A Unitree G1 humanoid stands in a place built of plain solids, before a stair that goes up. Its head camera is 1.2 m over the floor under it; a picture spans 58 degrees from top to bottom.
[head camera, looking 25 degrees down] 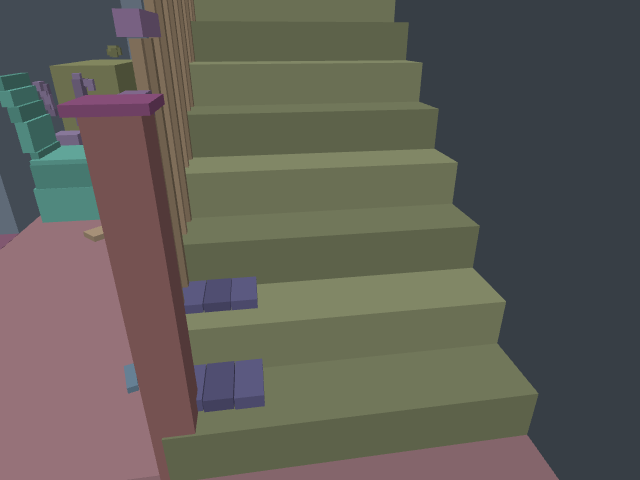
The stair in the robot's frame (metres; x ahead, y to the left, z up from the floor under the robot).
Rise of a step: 0.18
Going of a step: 0.25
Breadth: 1.15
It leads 9 degrees to the left of straight ahead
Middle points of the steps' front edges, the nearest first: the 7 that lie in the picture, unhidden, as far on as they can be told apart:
0.95 -0.12 0.18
1.19 -0.09 0.36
1.44 -0.05 0.55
1.69 -0.01 0.73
1.94 0.03 0.91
2.19 0.07 1.09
2.44 0.10 1.28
